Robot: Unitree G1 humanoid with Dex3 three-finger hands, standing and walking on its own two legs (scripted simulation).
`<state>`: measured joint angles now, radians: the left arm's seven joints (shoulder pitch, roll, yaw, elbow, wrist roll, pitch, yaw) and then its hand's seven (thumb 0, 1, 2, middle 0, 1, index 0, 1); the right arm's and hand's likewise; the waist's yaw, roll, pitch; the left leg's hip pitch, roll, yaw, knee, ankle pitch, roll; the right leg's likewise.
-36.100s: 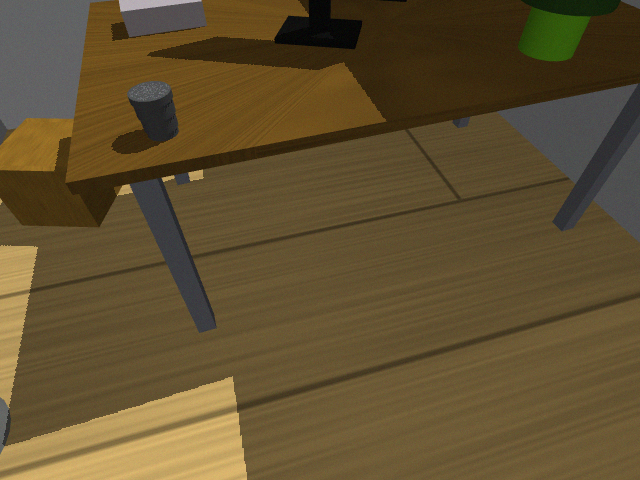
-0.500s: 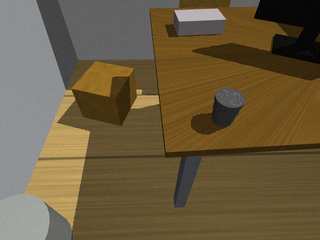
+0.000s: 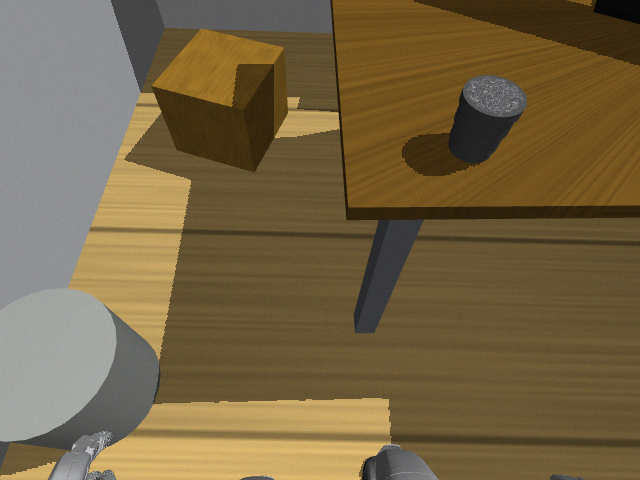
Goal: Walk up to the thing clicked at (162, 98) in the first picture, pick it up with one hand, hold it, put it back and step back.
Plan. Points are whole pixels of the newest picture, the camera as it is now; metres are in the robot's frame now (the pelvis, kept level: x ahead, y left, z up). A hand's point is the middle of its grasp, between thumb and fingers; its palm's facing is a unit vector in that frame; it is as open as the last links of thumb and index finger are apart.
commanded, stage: step back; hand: right
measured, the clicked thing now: (481, 123) +0.58 -0.23 +0.06
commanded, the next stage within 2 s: none
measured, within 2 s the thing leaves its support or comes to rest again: neither
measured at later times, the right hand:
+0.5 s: hand out of the picture +0.00 -0.27 -0.15, palm faces +0.09 +0.93 -0.35, open 7.4 cm
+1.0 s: hand out of the picture -0.16 -0.25 -0.12, palm faces +0.01 +0.90 -0.44, open 7.4 cm
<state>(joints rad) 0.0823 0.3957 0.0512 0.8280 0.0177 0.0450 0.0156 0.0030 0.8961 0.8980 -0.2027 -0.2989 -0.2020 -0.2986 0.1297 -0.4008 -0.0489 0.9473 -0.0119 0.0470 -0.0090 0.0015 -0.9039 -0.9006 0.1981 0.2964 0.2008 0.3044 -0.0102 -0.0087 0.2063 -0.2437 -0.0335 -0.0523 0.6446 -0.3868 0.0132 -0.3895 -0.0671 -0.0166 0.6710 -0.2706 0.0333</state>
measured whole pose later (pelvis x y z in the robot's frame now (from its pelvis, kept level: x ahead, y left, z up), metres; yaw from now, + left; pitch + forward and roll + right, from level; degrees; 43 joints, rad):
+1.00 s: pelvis -0.24 +0.02 +0.01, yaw -4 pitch -2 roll -1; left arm 0.17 0.40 0.08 0.82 0.02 0.07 0.00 0.00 0.90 0.90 -0.20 -0.30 -0.20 -0.30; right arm 0.16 -0.36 -0.04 0.87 -0.04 0.03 -0.01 0.00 -0.90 -0.90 0.20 0.30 0.21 0.31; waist 0.01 -0.04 0.16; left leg -0.30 0.02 -0.03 0.56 -0.23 0.01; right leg -0.42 0.11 0.16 1.17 -0.49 0.01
